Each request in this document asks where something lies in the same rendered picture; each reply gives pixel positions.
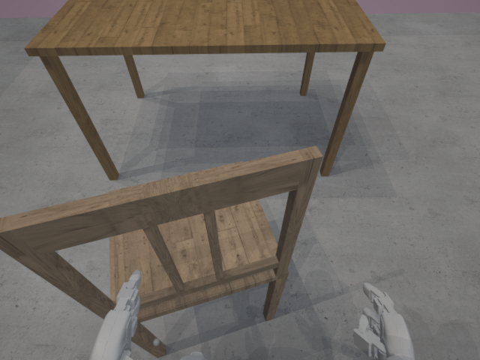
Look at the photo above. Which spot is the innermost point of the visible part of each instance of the chair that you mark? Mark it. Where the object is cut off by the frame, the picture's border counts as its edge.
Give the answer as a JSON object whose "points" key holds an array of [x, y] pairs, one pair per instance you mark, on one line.
{"points": [[194, 237]]}

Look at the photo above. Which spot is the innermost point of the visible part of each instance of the table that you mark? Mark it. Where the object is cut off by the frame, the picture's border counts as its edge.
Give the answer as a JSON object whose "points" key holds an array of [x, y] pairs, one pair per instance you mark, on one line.
{"points": [[170, 27]]}

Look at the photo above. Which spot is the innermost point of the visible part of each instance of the right robot hand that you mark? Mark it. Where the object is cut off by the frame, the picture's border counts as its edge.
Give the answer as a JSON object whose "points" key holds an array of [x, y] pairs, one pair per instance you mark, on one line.
{"points": [[390, 336]]}

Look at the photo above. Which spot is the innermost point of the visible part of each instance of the left robot hand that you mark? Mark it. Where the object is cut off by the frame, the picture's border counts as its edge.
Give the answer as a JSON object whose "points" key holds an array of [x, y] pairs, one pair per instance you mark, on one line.
{"points": [[120, 324]]}

